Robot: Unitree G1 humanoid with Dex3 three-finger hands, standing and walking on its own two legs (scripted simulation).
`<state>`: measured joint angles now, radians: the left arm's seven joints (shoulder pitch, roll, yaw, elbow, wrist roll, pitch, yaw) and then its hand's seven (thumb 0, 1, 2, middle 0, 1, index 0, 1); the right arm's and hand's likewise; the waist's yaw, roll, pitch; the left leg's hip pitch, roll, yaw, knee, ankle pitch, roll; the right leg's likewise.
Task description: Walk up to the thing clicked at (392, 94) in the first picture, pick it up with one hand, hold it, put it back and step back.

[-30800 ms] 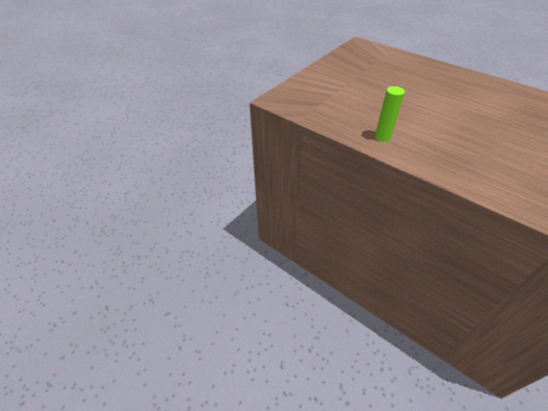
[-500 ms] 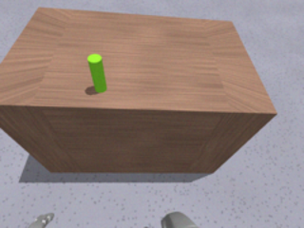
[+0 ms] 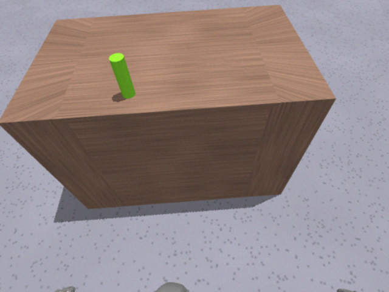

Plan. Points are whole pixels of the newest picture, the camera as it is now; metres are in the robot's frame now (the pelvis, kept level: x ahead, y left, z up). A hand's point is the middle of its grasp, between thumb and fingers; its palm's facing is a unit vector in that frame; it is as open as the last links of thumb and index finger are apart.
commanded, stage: step back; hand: left
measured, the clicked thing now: (123, 77) +0.72 +0.25 +0.00
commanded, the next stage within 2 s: none
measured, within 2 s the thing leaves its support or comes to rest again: neither
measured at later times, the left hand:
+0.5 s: hand out of the picture -0.09 +0.27 -0.17, palm faces -0.04 -0.92 -0.38, open 7.4 cm
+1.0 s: hand out of the picture -0.21 +0.23 -0.16, palm faces +0.06 -0.94 -0.34, open 7.4 cm
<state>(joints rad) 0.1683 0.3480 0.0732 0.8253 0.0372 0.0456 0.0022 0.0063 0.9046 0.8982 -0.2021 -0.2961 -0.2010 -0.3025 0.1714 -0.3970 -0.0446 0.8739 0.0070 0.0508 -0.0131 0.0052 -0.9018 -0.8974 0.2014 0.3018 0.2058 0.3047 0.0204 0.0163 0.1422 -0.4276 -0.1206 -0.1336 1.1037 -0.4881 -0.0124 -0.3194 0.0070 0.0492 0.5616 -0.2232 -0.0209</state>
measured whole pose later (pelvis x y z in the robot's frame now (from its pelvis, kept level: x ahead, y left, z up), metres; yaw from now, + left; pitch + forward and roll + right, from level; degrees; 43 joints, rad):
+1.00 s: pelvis -0.32 -0.03 -0.01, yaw +4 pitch -2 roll -1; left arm 0.10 0.38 0.06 0.81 0.02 0.09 0.01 0.00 0.91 0.90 -0.20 -0.30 -0.20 -0.30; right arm 0.21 -0.34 -0.02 0.89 -0.04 0.02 -0.01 0.01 -0.90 -0.90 0.20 0.30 0.21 0.31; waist 0.00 -0.04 0.16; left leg -0.28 -0.02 -0.02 0.63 -0.32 0.04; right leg -0.47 0.06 0.08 1.06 -0.52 -0.01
